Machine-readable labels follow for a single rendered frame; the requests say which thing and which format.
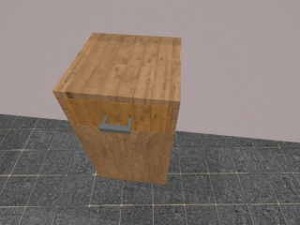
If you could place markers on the handle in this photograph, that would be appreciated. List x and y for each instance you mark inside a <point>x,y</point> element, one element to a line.
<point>103,127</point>

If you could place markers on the drawer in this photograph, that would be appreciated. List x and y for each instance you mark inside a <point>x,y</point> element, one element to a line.
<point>151,118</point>

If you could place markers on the cabinet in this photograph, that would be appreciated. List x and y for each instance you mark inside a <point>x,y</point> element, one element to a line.
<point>133,69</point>

